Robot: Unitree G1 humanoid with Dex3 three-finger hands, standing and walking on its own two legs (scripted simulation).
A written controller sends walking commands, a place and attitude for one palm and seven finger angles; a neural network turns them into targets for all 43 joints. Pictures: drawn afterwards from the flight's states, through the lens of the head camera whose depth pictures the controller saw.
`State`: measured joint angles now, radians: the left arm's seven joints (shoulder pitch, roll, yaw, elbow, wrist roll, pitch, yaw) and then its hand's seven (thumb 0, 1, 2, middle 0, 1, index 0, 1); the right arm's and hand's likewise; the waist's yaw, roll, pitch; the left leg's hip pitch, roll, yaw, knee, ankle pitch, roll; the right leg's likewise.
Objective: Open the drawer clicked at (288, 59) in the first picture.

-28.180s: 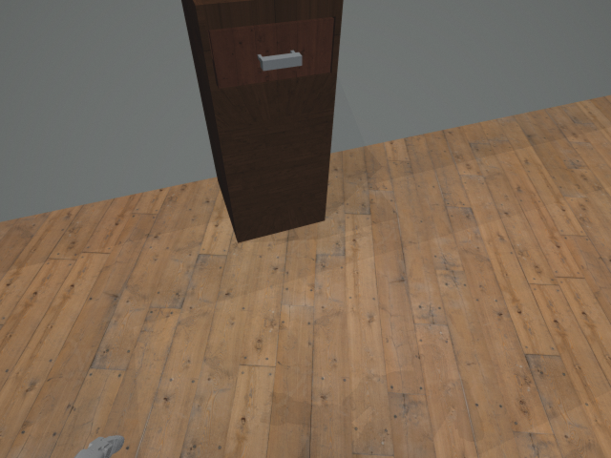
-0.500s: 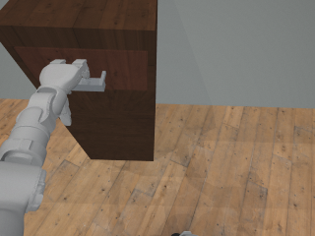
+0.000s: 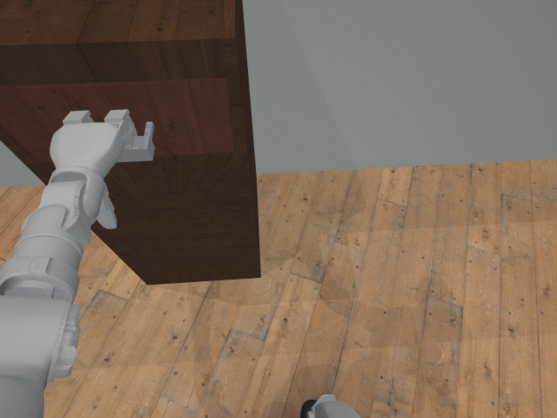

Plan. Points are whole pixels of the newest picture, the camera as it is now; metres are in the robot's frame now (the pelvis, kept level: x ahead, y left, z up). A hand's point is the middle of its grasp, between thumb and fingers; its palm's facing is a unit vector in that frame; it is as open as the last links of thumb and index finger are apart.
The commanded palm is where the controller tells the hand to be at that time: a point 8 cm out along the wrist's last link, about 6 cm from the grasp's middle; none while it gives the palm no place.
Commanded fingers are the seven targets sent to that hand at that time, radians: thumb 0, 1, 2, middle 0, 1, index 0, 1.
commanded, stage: lower the fingers behind the handle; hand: left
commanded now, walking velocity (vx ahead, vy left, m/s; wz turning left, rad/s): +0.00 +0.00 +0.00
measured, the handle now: (116, 139) +0.54 +0.25 +0.05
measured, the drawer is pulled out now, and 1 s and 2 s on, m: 0.00 0.00 0.06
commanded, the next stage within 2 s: close the thumb around the handle in 0.48 s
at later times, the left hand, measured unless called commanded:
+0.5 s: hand (108, 175) +0.47 +0.25 +0.04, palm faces -0.04 +0.00 -1.00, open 14.0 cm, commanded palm +0.44 +0.26 +0.08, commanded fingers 0.00 -0.50 0.30 -0.30 -1.20 -0.30 -1.20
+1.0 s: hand (109, 175) +0.47 +0.25 +0.03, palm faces -0.04 -0.01 -1.00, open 9.3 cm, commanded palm +0.44 +0.26 +0.08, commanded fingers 0.00 0.73 0.83 -0.39 -1.33 -0.39 -1.33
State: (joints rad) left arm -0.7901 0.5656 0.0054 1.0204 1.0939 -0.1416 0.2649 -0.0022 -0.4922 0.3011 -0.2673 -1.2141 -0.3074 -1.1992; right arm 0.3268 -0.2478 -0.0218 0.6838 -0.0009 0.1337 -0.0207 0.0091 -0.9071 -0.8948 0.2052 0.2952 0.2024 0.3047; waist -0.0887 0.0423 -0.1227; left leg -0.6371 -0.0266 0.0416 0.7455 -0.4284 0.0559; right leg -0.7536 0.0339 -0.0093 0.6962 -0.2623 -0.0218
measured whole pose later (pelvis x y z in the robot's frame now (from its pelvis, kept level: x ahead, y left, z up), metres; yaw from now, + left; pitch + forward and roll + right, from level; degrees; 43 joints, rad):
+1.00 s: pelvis +0.01 +0.00 +0.00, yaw +0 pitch +19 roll -1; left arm -0.75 0.54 0.00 0.97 1.10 -0.15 0.29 0.00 0.21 0.60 -0.30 -1.27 -0.33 -1.26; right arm 0.31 -0.27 -0.05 0.68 -0.01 0.13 -0.02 0.01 -0.91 -0.89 0.20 0.30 0.20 0.30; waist -0.07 0.04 -0.13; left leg -0.65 -0.03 0.03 0.76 -0.45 0.05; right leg -0.77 0.03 -0.02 0.71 -0.29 -0.02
